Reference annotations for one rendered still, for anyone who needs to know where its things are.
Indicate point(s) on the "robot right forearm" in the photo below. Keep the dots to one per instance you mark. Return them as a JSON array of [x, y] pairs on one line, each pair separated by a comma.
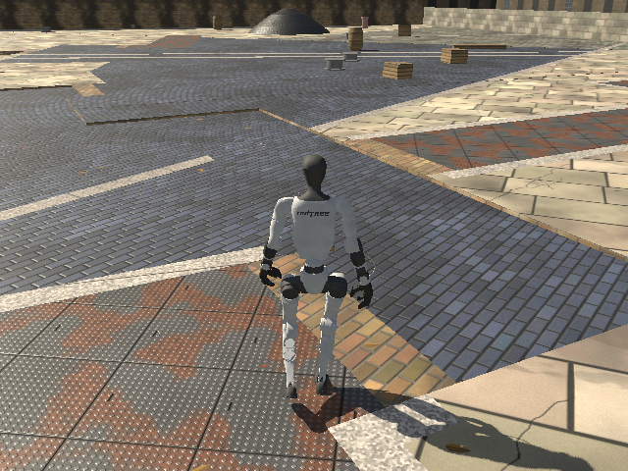
[[360, 266]]

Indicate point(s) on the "robot left hand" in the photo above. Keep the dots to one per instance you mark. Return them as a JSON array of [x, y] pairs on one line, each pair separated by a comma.
[[273, 273]]

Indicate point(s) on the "robot left forearm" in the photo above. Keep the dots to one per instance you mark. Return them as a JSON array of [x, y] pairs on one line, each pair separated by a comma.
[[268, 256]]

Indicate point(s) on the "right robot shin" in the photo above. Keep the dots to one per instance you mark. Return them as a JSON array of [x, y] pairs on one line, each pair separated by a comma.
[[326, 351]]

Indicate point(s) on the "humanoid robot head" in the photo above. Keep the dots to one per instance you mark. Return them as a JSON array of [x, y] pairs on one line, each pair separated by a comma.
[[314, 170]]

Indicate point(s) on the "left robot upper arm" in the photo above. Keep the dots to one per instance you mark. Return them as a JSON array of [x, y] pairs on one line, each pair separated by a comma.
[[282, 207]]

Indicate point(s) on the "right robot upper arm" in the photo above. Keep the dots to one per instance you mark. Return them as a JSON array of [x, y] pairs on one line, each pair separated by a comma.
[[344, 207]]

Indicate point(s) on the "robot right hand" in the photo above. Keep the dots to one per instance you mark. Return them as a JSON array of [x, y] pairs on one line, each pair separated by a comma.
[[367, 294]]

